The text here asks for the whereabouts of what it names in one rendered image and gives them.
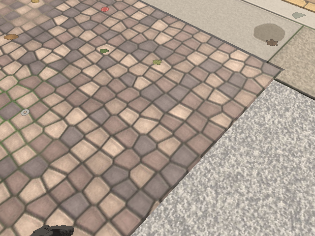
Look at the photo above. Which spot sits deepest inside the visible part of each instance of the left robot hand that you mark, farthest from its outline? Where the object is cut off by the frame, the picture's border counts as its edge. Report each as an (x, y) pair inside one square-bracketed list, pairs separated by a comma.
[(56, 230)]

